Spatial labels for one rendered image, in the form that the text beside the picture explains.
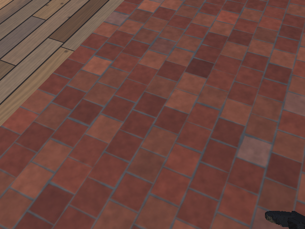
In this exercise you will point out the right robot hand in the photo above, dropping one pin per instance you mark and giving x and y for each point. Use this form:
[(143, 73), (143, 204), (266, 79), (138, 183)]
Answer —
[(293, 219)]

